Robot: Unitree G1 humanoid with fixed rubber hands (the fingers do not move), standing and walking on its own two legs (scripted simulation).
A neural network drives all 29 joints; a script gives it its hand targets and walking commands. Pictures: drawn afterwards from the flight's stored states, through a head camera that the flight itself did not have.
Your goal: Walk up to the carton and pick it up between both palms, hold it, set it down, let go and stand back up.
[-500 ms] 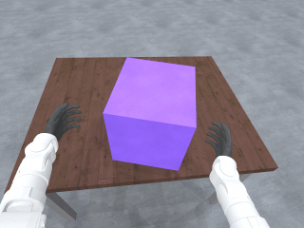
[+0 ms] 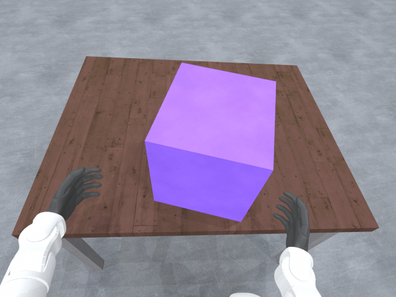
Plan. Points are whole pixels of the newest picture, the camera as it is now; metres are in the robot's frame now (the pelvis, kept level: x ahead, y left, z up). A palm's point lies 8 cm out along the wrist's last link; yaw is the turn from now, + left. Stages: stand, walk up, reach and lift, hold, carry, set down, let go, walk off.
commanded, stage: set down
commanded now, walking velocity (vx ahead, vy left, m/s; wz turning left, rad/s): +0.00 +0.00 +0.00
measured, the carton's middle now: (211, 144) +0.47 -0.04 -0.02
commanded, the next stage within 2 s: let go in 1.98 s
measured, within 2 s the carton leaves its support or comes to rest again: neither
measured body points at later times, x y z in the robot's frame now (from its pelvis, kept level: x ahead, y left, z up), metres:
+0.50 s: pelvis +0.00 +0.02 -0.01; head +0.02 +0.05 +0.44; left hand +0.22 +0.30 -0.02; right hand +0.18 -0.18 -0.02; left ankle -0.03 +0.07 -0.73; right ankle +0.03 -0.13 -0.73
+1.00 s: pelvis +0.02 +0.00 +0.00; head +0.02 +0.02 +0.45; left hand +0.20 +0.27 -0.04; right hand +0.19 -0.21 -0.05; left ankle -0.03 +0.07 -0.73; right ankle +0.03 -0.14 -0.73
